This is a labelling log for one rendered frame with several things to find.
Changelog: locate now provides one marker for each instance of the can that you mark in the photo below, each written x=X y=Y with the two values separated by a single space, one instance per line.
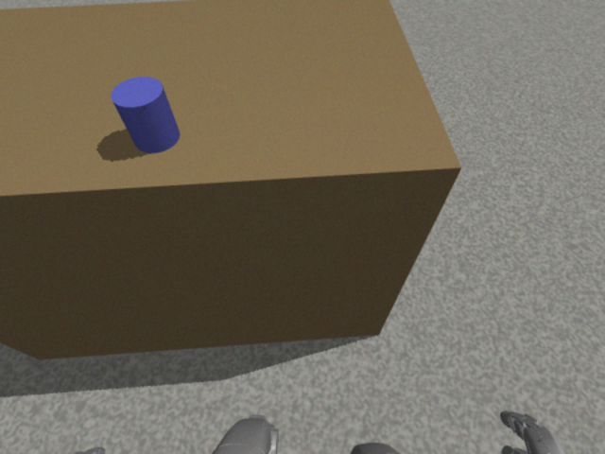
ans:
x=146 y=113

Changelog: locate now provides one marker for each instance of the right robot hand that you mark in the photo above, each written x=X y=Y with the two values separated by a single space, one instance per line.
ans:
x=539 y=440

